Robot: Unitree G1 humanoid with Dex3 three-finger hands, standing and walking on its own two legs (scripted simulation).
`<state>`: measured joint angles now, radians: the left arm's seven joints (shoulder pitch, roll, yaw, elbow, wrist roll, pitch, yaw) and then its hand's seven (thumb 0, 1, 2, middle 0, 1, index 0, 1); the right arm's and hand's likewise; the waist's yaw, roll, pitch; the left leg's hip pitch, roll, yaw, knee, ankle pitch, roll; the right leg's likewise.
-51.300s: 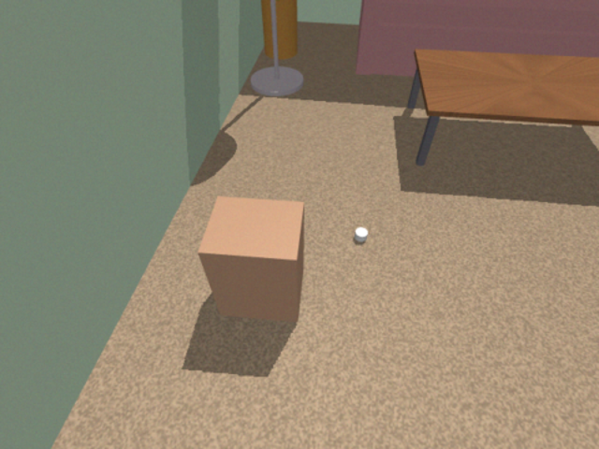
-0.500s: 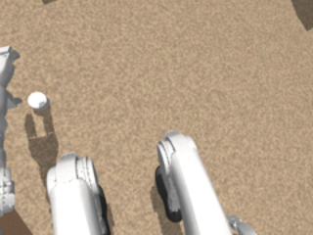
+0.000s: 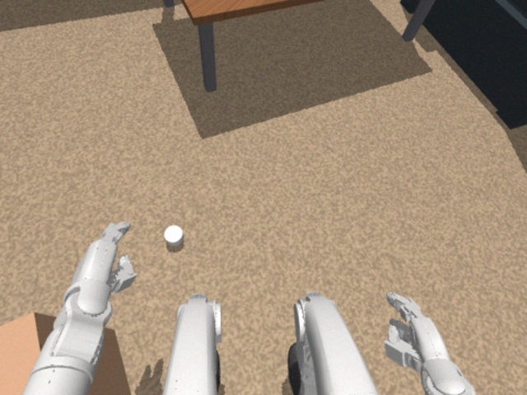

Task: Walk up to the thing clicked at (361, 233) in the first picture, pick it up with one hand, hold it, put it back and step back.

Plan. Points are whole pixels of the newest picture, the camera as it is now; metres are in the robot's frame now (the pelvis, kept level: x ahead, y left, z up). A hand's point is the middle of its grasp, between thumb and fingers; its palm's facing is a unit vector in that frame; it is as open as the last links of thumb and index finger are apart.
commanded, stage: home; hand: left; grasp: from above
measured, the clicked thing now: (174, 235) +0.53 +0.24 -0.52
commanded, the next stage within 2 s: none
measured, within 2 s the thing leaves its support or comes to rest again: neither
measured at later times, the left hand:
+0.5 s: hand (96, 302) +0.25 +0.19 +0.10, palm faces +0.11 -0.97 -0.21, open 7.4 cm
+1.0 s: hand (79, 320) +0.23 +0.19 +0.12, palm faces +0.12 -0.97 -0.20, open 7.4 cm
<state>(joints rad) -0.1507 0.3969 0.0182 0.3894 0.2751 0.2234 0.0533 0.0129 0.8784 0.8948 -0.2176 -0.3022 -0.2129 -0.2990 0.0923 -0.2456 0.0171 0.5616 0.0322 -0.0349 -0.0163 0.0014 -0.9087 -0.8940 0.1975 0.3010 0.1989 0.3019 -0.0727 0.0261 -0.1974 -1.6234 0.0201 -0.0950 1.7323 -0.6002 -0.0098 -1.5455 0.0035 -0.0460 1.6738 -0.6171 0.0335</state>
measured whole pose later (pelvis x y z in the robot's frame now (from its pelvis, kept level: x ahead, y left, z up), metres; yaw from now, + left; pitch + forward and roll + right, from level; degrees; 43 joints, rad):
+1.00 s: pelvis +0.08 +0.00 +0.17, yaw +4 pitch +10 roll -3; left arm 0.50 0.22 0.03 -0.13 -0.05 0.46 0.02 0.02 0.90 0.90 -0.21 -0.30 -0.20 -0.29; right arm 0.27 -0.22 0.03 0.52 0.00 -0.23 -0.18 0.01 -0.90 -0.89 0.20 0.30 0.20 0.30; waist -0.04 0.04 -0.16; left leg -0.70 0.02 -0.07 1.01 -0.48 -0.01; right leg -0.63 -0.01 -0.05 0.94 -0.49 0.03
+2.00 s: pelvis +0.08 +0.00 +0.17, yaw +3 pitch +11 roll -3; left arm 0.50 0.22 0.03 -0.14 -0.06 0.46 0.02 0.02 0.90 0.90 -0.21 -0.30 -0.20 -0.30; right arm 0.29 -0.22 0.03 0.53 0.00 -0.23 -0.18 0.01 -0.91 -0.89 0.20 0.30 0.20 0.30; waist -0.04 0.05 -0.16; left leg -0.71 0.03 -0.06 1.02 -0.49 -0.01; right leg -0.64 -0.01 -0.03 0.95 -0.49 0.03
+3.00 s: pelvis +0.07 +0.00 +0.20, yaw +3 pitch +1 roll +0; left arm 0.23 0.29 0.05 0.67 0.05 0.07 0.04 0.01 0.90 0.90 -0.21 -0.30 -0.20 -0.30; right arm 0.18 -0.29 -0.05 0.85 -0.06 -0.03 -0.01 0.01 -0.91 -0.89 0.20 0.30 0.20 0.30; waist 0.02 0.00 0.04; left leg -0.41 -0.01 -0.01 0.77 -0.37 0.01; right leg -0.38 -0.05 0.00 0.77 -0.41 0.04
